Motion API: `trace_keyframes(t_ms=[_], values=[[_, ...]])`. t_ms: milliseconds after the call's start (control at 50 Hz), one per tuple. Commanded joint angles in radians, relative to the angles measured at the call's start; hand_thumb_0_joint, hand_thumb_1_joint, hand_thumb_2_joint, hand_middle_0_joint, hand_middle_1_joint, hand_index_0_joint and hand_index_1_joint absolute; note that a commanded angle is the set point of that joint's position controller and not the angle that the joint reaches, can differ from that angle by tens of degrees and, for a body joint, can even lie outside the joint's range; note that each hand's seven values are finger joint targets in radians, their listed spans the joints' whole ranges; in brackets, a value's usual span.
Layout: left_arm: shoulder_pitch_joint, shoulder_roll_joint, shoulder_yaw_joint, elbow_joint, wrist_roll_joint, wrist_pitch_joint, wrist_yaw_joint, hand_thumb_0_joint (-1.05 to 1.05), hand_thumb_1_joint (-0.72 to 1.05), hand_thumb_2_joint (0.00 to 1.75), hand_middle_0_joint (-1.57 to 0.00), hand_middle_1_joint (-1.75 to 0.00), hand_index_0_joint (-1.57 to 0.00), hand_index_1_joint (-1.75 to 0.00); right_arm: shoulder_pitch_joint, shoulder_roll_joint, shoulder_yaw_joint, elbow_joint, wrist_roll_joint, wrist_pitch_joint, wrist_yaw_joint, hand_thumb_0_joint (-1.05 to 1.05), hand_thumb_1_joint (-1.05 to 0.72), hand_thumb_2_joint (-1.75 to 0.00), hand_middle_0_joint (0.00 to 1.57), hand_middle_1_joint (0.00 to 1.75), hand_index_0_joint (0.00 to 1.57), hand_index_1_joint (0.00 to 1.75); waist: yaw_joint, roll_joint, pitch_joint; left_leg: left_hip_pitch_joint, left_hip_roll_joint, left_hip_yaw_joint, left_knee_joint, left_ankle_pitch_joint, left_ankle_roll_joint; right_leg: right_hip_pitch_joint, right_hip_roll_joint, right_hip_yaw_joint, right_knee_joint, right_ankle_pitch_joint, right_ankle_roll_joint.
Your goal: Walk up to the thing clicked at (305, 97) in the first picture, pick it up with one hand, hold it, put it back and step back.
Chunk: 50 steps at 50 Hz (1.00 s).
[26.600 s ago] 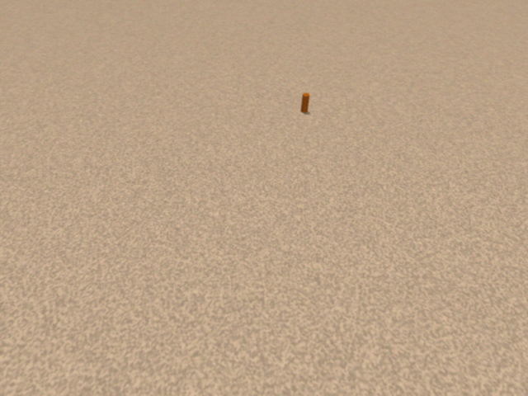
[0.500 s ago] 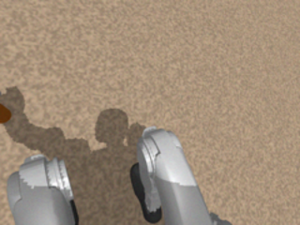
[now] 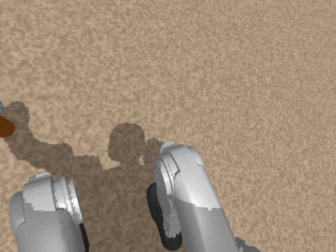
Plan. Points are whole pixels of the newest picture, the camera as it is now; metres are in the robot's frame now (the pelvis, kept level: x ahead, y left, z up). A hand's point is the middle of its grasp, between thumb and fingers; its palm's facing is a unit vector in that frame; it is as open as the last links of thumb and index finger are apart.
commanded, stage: settle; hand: left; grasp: from above
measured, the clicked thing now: out of the picture +0.46 +0.30 -0.24
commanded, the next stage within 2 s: lift in 0.92 s
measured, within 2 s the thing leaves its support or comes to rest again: leaves its support in 0.16 s
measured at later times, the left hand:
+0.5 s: hand out of the picture +0.45 +0.31 -0.12, palm faces -0.40 -0.08 -0.91, open 7.9 cm
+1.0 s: hand out of the picture +0.44 +0.31 -0.06, palm faces -0.41 -0.05 -0.91, open 7.9 cm
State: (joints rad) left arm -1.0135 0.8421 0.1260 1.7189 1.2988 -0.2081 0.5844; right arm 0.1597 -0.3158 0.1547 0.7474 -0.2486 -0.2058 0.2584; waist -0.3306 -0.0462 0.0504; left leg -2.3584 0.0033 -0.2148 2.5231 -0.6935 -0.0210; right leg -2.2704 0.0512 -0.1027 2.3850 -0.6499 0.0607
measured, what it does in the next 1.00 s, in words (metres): rises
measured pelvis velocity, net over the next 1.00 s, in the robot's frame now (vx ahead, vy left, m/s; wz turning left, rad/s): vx -0.01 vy -0.01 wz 0.09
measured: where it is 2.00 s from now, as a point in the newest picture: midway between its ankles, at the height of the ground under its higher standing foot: (126, 246)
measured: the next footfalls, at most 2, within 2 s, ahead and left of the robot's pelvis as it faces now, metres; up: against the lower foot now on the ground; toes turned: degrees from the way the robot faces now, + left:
none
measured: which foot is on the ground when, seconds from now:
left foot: down 0.00-1.00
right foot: down 0.00-1.00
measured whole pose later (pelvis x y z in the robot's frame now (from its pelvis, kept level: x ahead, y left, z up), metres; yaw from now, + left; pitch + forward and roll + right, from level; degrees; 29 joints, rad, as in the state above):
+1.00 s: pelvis -0.01 -0.01 +0.07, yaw +5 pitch +34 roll -7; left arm -0.96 0.64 0.00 1.34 1.20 -0.13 0.29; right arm 0.19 -0.28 0.03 0.73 -0.09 -0.02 0.12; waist -0.21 0.03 -0.12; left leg -2.22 0.00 -0.12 2.27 -0.65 -0.01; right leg -2.16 0.01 -0.04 2.20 -0.64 0.04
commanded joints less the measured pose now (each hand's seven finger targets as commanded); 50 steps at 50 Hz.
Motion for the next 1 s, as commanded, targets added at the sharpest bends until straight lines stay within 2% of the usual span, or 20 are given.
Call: trace_keyframes(t_ms=[0, 40, 80, 100, 160, 180, 220, 240, 280, 380, 480, 500, 520, 580, 700, 780, 920, 940, 960, 980], values=[[-0.291, 0.204, 0.015, -0.153, -0.018, -0.004, 0.033, 0.0, 0.51, 0.7, -0.91, -0.72, -0.93, -0.7, 0.197, -0.287, -0.085, 0.0, 0.007, -0.003, -0.007, 0.0, -0.93, -0.91, 0.2, 0.3, 0.2, 0.3, -0.038, 0.366, -0.61, 0.455, 0.001, 0.117, -0.265, 0.118, 0.04, 0.312, 0.021, -0.128, -0.223, 0.159, -0.084], [-0.294, 0.218, 0.029, -0.224, -0.016, -0.001, 0.035, 0.0, 0.52, 0.72, -0.92, -0.71, -0.94, -0.7, 0.208, -0.297, -0.101, 0.002, 0.016, 0.002, -0.009, 0.0, -0.92, -0.91, 0.2, 0.3, 0.2, 0.3, -0.021, 0.421, -0.663, 0.503, 0.0, 0.123, -0.276, 0.162, 0.033, 0.326, 0.017, -0.124, -0.22, 0.194, -0.087], [-0.276, 0.196, 0.02, -0.206, -0.012, 0.009, 0.027, 0.0, 0.53, 0.7, -0.92, -0.72, -0.94, -0.71, 0.21, -0.29, -0.102, 0.009, 0.005, -0.002, -0.001, 0.0, -0.92, -0.91, 0.2, 0.3, 0.2, 0.3, -0.032, 0.41, -0.653, 0.505, 0.001, 0.129, -0.263, 0.172, 0.034, 0.319, 0.018, -0.124, -0.213, 0.208, -0.086], [-0.272, 0.221, 0.046, -0.256, -0.021, 0.012, 0.03, 0.0, 0.53, 0.72, -0.92, -0.73, -0.94, -0.71, 0.214, -0.293, -0.113, 0.01, 0.015, 0.004, -0.003, 0.0, -0.92, -0.91, 0.2, 0.3, 0.2, 0.3, -0.011, 0.429, -0.691, 0.516, 0.0, 0.129, -0.274, 0.185, 0.033, 0.335, 0.017, -0.12, -0.221, 0.218, -0.088], [-0.27, 0.162, 0.005, -0.328, -0.036, 0.029, 0.012, 0.0, 0.54, 0.73, -0.95, -0.71, -0.96, -0.7, 0.184, -0.274, -0.127, -0.006, 0.03, 0.007, 0.001, 0.0, -0.93, -0.91, 0.2, 0.3, 0.2, 0.3, 0.01, 0.476, -0.727, 0.559, 0.0, 0.137, -0.297, 0.174, 0.027, 0.317, 0.013, -0.111, -0.227, 0.203, -0.097], [-0.249, 0.17, 0.014, -0.351, -0.042, 0.039, 0.007, 0.0, 0.53, 0.7, -0.94, -0.7, -0.95, -0.69, 0.189, -0.275, -0.134, 0.001, 0.036, 0.014, 0.0, 0.0, -0.93, -0.91, 0.2, 0.3, 0.2, 0.3, 0.029, 0.487, -0.769, 0.576, -0.001, 0.142, -0.305, 0.197, 0.028, 0.337, 0.014, -0.105, -0.235, 0.223, -0.096], [-0.254, 0.13, -0.015, -0.335, -0.051, 0.06, -0.011, 0.0, 0.54, 0.67, -0.94, -0.69, -0.95, -0.67, 0.192, -0.268, -0.14, 0.009, 0.047, 0.019, 0.004, 0.0, -0.92, -0.91, 0.2, 0.3, 0.2, 0.3, 0.021, 0.45, -0.745, 0.544, -0.003, 0.146, -0.31, 0.174, 0.034, 0.314, 0.014, -0.101, -0.238, 0.207, -0.097], [-0.258, 0.177, 0.022, -0.409, -0.059, 0.065, -0.013, 0.0, 0.53, 0.71, -0.94, -0.69, -0.95, -0.68, 0.201, -0.271, -0.149, 0.004, 0.059, 0.027, -0.001, 0.0, -0.92, -0.91, 0.2, 0.3, 0.2, 0.3, 0.05, 0.473, -0.799, 0.571, -0.004, 0.149, -0.323, 0.202, 0.033, 0.348, 0.013, -0.096, -0.245, 0.23, -0.098], [-0.197, 0.134, 0.001, -0.392, -0.065, 0.093, -0.033, 0.0, 0.56, 0.7, -0.97, -0.67, -0.98, -0.66, 0.19, -0.256, -0.153, 0.007, 0.075, 0.045, -0.002, 0.0, -0.93, -0.91, 0.2, 0.3, 0.2, 0.3, 0.076, 0.481, -0.81, 0.579, -0.007, 0.157, -0.347, 0.217, 0.031, 0.348, 0.007, -0.086, -0.247, 0.235, -0.103], [-0.269, 0.078, -0.044, -0.449, -0.098, 0.114, -0.111, 0.0, 0.54, 0.71, -0.98, -0.65, -0.98, -0.65, 0.207, -0.242, -0.175, 0.014, 0.102, 0.079, -0.023, 0.0, -0.93, -0.91, 0.2, 0.3, 0.2, 0.3, 0.049, 0.38, -0.782, 0.551, -0.01, 0.161, -0.366, 0.181, 0.045, 0.355, 0.006, -0.067, -0.299, 0.209, -0.099], [-0.248, 0.032, -0.08, -0.422, -0.122, 0.108, -0.196, 0.0, 0.56, 0.7, -0.99, -0.67, -1.0, -0.66, 0.207, -0.225, -0.181, -0.006, 0.124, 0.11, -0.048, 0.0, -0.93, -0.91, 0.2, 0.3, 0.2, 0.3, 0.052, 0.289, -0.735, 0.501, -0.018, 0.169, -0.397, 0.138, 0.054, 0.392, 0.0, -0.048, -0.35, 0.159, -0.097], [-0.251, 0.048, -0.068, -0.44, -0.129, 0.101, -0.209, 0.0, 0.55, 0.72, -1.0, -0.65, -0.99, -0.66, 0.204, -0.229, -0.185, -0.018, 0.128, 0.114, -0.056, 0.0, -0.93, -0.91, 0.2, 0.3, 0.2, 0.3, 0.057, 0.26, -0.732, 0.489, -0.018, 0.167, -0.402, 0.121, 0.055, 0.4, 0.0, -0.046, -0.359, 0.136, -0.099], [-0.253, 0.019, -0.095, -0.441, -0.128, 0.096, -0.228, 0.0, 0.55, 0.72, -1.01, -0.64, -1.0, -0.65, 0.201, -0.218, -0.184, -0.02, 0.132, 0.12, -0.061, 0.0, -0.93, -0.91, 0.2, 0.3, 0.2, 0.3, 0.06, 0.265, -0.731, 0.495, -0.021, 0.171, -0.412, 0.113, 0.053, 0.403, -0.001, -0.042, -0.362, 0.125, -0.102], [-0.256, 0.025, -0.098, -0.47, -0.129, 0.079, -0.257, 0.0, 0.58, 0.7, -1.02, -0.64, -1.02, -0.64, 0.205, -0.216, -0.187, -0.029, 0.135, 0.13, -0.08, 0.0, -0.93, -0.91, 0.2, 0.3, 0.2, 0.3, 0.073, 0.26, -0.734, 0.523, -0.023, 0.176, -0.428, 0.105, 0.05, 0.413, -0.005, -0.034, -0.385, 0.11, -0.102], [-0.302, 0.048, -0.09, -0.522, -0.115, 0.055, -0.264, 0.0, 0.6, 0.72, -1.04, -0.63, -1.04, -0.64, 0.206, -0.204, -0.186, -0.042, 0.145, 0.153, -0.114, 0.0, -0.93, -0.91, 0.2, 0.3, 0.2, 0.3, 0.08, 0.28, -0.755, 0.549, -0.028, 0.184, -0.457, 0.109, 0.047, 0.416, -0.012, -0.024, -0.401, 0.109, -0.104], [-0.321, 0.064, -0.082, -0.556, -0.108, 0.054, -0.253, 0.0, 0.59, 0.76, -1.03, -0.66, -1.02, -0.67, 0.207, -0.195, -0.193, -0.04, 0.149, 0.165, -0.13, 0.0, -0.93, -0.91, 0.2, 0.3, 0.2, 0.3, 0.098, 0.292, -0.823, 0.585, -0.026, 0.194, -0.474, 0.127, 0.046, 0.453, -0.009, -0.016, -0.412, 0.123, -0.103], [-0.309, 0.03, -0.096, -0.546, -0.111, 0.08, -0.255, 0.0, 0.55, 0.75, -1.0, -0.65, -0.99, -0.66, 0.217, -0.191, -0.2, -0.036, 0.158, 0.176, -0.149, 0.0, -0.93, -0.91, 0.2, 0.3, 0.2, 0.3, 0.101, 0.294, -0.817, 0.627, -0.022, 0.19, -0.51, 0.128, 0.047, 0.436, -0.014, -0.02, -0.433, 0.133, -0.104], [-0.317, 0.035, -0.096, -0.54, -0.111, 0.082, -0.257, 0.0, 0.47, 0.67, -1.0, -0.69, -1.01, -0.68, 0.217, -0.19, -0.199, -0.036, 0.16, 0.177, -0.152, 0.0, -0.95, -0.92, 0.2, 0.3, 0.2, 0.3, 0.097, 0.276, -0.811, 0.614, -0.023, 0.188, -0.512, 0.11, 0.049, 0.433, -0.012, -0.019, -0.441, 0.112, -0.105], [-0.294, 0.022, -0.103, -0.524, -0.113, 0.087, -0.263, 0.0, 0.47, 0.73, -0.93, -0.61, -0.93, -0.6, 0.217, -0.189, -0.202, -0.037, 0.161, 0.176, -0.153, 0.0, -0.91, -0.9, 0.2, 0.3, 0.2, 0.3, 0.099, 0.275, -0.794, 0.616, -0.023, 0.19, -0.519, 0.105, 0.048, 0.437, -0.013, -0.016, -0.445, 0.107, -0.105], [-0.306, 0.029, -0.1, -0.554, -0.12, 0.088, -0.27, 0.0, 0.39, 0.65, -0.98, -0.66, -0.98, -0.66, 0.215, -0.188, -0.202, -0.038, 0.163, 0.177, -0.155, 0.0, -0.95, -0.92, 0.2, 0.3, 0.2, 0.3, 0.103, 0.287, -0.811, 0.627, -0.023, 0.189, -0.528, 0.102, 0.048, 0.441, -0.013, -0.016, -0.446, 0.104, -0.106]])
